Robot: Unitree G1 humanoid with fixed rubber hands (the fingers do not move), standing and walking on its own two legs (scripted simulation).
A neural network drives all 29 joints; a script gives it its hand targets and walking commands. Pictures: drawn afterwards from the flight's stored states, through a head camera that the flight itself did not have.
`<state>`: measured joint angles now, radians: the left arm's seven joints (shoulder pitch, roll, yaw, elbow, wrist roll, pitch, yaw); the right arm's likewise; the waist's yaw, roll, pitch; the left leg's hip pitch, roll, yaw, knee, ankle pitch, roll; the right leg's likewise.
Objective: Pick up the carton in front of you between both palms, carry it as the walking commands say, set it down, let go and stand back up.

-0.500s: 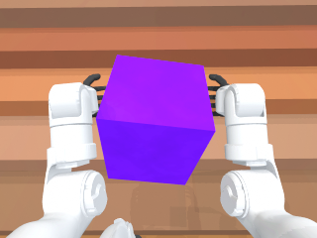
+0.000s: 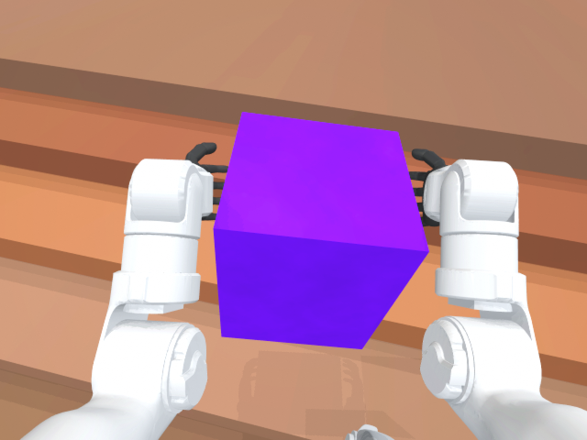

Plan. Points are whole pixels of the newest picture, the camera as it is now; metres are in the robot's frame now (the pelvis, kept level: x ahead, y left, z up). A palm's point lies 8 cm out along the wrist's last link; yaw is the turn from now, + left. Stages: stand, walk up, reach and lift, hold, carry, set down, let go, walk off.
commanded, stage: carry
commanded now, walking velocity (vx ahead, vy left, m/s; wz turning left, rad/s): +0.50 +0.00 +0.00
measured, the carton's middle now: (306, 238) +0.38 +0.04 +0.08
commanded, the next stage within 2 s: none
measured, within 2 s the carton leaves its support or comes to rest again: neither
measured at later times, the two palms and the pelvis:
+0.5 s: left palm out of the picture +0.70 +0.19 +0.30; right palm (428, 5) +0.66 -0.11 +0.29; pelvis +0.30 +0.08 +0.12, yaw +1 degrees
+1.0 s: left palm out of the picture +0.96 +0.20 +0.42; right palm out of the picture +0.98 -0.09 +0.43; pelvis +0.59 +0.03 +0.25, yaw +0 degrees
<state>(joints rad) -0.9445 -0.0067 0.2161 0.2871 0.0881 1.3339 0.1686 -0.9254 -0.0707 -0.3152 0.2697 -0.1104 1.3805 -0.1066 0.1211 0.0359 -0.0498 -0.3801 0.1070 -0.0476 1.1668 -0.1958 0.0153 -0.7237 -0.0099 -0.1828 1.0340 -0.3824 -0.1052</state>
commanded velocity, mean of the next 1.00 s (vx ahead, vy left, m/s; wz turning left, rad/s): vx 0.50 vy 0.00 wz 0.00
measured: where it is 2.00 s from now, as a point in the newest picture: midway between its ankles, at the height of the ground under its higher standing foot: (312, 97)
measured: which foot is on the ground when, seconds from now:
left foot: up 0.00-0.38, down 0.40-0.98, up 1.00-1.00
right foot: down 0.00-0.44, up 0.46-0.90, down 0.92-1.00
